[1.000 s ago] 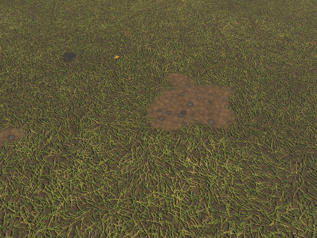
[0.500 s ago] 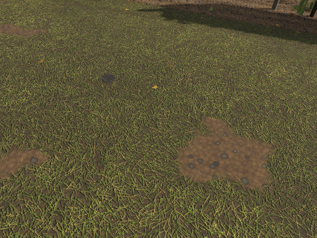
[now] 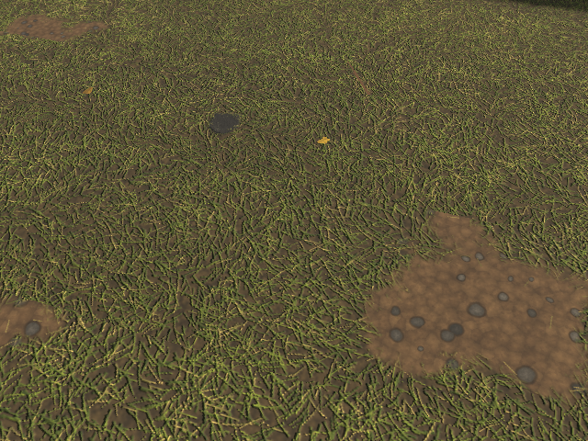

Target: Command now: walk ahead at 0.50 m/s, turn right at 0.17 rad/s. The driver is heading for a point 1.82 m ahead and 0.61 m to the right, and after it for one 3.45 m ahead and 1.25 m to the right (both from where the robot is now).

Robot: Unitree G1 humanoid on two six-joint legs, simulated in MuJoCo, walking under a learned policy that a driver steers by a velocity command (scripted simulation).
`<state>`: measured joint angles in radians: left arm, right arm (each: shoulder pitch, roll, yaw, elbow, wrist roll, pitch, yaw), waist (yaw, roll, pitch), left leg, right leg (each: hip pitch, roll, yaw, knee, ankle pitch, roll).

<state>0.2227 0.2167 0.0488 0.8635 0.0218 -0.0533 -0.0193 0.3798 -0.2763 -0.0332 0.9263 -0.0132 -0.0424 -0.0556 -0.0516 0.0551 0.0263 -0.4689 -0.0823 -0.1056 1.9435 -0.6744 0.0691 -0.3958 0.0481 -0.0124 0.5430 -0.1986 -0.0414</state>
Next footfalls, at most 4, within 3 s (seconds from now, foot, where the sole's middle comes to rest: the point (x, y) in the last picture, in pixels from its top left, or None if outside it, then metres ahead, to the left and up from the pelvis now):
0.32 left None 0.31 0.07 -0.77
0.78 right None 0.40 -0.17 -0.77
1.42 left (400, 309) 0.87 -0.28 -0.95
1.84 right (481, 273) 0.97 -0.54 -0.95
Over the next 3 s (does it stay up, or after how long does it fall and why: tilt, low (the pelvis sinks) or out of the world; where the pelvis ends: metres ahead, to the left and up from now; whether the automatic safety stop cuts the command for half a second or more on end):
stays up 1.47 -0.45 -0.38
